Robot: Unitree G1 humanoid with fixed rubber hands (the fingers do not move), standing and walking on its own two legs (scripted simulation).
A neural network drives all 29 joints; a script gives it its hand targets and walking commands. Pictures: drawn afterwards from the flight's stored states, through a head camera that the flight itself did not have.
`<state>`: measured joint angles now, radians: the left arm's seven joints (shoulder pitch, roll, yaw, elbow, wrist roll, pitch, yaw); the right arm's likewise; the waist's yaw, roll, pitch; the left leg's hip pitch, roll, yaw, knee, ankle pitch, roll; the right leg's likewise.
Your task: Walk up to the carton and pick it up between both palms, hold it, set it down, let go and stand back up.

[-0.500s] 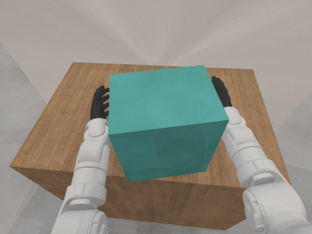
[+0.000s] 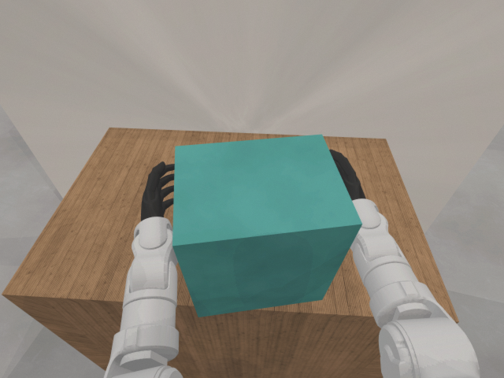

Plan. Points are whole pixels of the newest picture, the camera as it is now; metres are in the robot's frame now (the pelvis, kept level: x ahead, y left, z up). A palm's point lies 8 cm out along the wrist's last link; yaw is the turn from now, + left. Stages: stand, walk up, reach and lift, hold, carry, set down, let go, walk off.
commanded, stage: reach and lift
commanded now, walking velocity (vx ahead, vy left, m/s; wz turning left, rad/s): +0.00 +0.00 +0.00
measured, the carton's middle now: (256, 231) +0.35 +0.02 +0.06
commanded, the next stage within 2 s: none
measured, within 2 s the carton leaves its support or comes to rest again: leaves its support in 0.04 s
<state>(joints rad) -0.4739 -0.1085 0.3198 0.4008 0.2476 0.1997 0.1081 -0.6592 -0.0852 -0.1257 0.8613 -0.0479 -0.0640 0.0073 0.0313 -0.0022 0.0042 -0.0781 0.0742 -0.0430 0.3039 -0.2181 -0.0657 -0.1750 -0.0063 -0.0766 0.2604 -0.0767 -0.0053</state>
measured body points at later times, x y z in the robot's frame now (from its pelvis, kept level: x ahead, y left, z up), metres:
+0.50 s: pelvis -0.02 +0.00 +0.00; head -0.04 +0.02 +0.45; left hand +0.36 +0.18 +0.15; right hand +0.39 -0.14 +0.13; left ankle -0.03 +0.16 -0.75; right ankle +0.04 -0.12 -0.75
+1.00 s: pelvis -0.02 +0.00 +0.00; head -0.04 +0.02 +0.45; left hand +0.36 +0.19 +0.17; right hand +0.38 -0.13 +0.15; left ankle -0.03 +0.16 -0.75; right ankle +0.04 -0.12 -0.75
